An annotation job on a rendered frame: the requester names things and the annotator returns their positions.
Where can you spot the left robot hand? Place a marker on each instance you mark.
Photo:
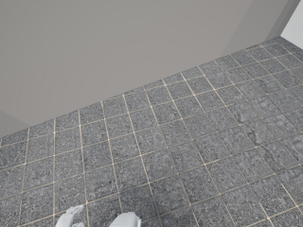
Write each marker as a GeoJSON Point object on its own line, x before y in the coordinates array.
{"type": "Point", "coordinates": [66, 220]}

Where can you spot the left robot thigh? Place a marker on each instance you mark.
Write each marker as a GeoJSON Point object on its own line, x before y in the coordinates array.
{"type": "Point", "coordinates": [127, 220]}

